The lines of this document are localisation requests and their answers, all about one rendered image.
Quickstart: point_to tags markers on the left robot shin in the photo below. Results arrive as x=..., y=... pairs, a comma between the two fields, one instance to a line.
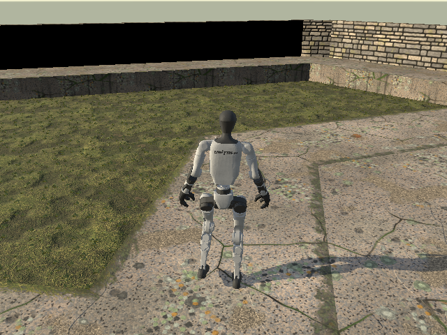
x=205, y=243

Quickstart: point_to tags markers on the robot right upper arm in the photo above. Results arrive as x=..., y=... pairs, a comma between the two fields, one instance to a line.
x=248, y=149

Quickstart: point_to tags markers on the robot right hand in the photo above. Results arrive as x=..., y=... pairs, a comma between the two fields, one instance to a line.
x=265, y=198

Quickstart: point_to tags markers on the robot right forearm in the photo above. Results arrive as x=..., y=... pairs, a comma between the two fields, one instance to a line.
x=260, y=184

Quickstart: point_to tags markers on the robot torso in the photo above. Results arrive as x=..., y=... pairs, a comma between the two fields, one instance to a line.
x=224, y=169

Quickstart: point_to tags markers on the robot left upper arm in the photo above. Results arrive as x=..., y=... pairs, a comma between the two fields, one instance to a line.
x=199, y=157

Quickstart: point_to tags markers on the robot left hand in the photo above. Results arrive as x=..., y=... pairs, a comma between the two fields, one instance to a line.
x=183, y=196

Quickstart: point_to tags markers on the robot left forearm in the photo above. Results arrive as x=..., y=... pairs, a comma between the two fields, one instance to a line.
x=189, y=182

